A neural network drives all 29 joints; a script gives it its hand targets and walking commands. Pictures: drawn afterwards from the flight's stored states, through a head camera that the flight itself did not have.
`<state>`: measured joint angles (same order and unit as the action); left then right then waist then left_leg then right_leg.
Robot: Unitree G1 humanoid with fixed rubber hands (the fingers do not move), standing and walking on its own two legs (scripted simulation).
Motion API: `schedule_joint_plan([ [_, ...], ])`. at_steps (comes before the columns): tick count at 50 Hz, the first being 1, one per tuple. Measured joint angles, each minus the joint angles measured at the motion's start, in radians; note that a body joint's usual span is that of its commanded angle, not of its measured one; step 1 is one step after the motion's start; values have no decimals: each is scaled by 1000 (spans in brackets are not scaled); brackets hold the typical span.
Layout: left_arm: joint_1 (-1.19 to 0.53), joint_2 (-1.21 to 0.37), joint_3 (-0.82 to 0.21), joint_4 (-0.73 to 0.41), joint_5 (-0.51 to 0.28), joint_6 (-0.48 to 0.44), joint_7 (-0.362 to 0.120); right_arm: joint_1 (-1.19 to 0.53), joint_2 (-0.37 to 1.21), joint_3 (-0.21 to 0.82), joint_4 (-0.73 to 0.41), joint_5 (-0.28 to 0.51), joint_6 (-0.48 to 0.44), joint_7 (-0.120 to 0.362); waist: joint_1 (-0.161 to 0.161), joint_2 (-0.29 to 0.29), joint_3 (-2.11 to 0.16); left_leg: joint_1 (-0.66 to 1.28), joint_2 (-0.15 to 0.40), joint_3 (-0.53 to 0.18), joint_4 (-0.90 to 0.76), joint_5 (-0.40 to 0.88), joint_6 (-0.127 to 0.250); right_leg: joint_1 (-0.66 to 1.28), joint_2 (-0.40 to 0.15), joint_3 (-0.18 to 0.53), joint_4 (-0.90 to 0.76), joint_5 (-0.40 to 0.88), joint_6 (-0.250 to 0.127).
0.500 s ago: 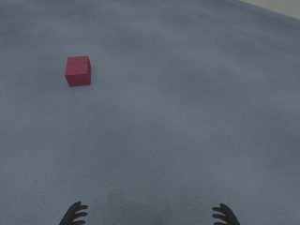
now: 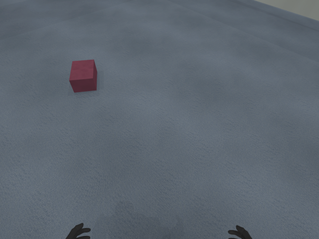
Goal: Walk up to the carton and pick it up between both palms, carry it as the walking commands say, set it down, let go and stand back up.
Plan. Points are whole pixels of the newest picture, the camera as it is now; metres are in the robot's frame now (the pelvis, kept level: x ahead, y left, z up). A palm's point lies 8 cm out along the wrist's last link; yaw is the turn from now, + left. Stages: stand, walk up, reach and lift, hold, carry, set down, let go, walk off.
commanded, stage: stand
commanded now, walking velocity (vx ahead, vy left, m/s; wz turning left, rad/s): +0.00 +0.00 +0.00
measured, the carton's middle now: (84, 75) +1.53 +0.71 -0.69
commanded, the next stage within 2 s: walk up in 0.18 s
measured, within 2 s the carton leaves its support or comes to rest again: neither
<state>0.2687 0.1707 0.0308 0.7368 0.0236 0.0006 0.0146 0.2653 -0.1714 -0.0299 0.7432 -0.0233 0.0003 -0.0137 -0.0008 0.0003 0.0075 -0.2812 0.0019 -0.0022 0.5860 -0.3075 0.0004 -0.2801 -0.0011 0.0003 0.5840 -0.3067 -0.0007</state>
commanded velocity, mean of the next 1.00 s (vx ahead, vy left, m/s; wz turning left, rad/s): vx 0.00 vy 0.00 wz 0.00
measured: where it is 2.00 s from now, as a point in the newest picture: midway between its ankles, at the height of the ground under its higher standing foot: (115, 164)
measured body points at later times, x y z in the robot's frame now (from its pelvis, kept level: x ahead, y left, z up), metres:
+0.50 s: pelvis +0.01 +0.01 +0.00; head +0.02 +0.02 +0.45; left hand +0.05 +0.28 -0.12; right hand +0.11 -0.24 -0.12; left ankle +0.02 +0.14 -0.68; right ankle +0.00 -0.12 -0.73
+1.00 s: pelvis +0.19 +0.13 +0.00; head +0.18 +0.14 +0.45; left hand +0.27 +0.40 -0.10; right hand +0.24 -0.12 -0.12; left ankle +0.14 +0.25 -0.73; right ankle +0.33 +0.04 -0.69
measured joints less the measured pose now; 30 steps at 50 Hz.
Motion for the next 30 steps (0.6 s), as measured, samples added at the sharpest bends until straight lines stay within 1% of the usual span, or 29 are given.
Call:
schedule_joint_plan([
  [18,12,0,8,95,-4,-3,9,12,0,-9,96,5,-3,-9,0,0,11,34,-1,-1,-50,25,0,33,0,2,-49,24,0],
  [19,17,2,5,89,3,-7,8,21,-5,-7,92,-1,-4,-1,-6,3,8,23,-6,-12,-25,-16,8,32,-3,-8,-40,4,-7],
  [20,26,6,3,74,10,-17,6,38,-15,-7,82,-8,-4,11,-9,9,1,-1,-12,-31,25,-104,20,29,-6,-24,-24,-32,-16],
  [21,35,13,4,56,16,-29,8,52,-24,-10,72,-15,-2,24,-7,11,-3,-37,-16,-32,104,-164,23,28,-14,-42,-12,-56,-25],
  [22,42,23,5,46,20,-42,12,61,-35,-14,62,-24,1,35,-2,13,-3,-84,-15,-25,202,-178,19,33,-25,-61,-9,-64,-29],
  [24,59,43,10,48,28,-65,23,65,-60,-21,40,-40,4,55,6,20,2,-179,1,-21,359,-139,1,59,-49,-102,-34,-53,-25],
  [26,83,68,16,63,36,-83,28,59,-84,-28,17,-44,2,77,10,22,4,-251,32,-19,419,-96,-20,99,-77,-142,-76,-36,-14],
  [28,103,96,21,75,41,-94,26,51,-100,-32,0,-38,-1,97,14,12,4,-290,65,-18,396,-55,-32,144,-107,-180,-113,-25,-6],
  [30,117,124,25,78,44,-96,20,43,-110,-31,-12,-28,-4,111,19,-4,3,-298,92,-14,324,-19,-31,186,-137,-214,-134,-31,2],
])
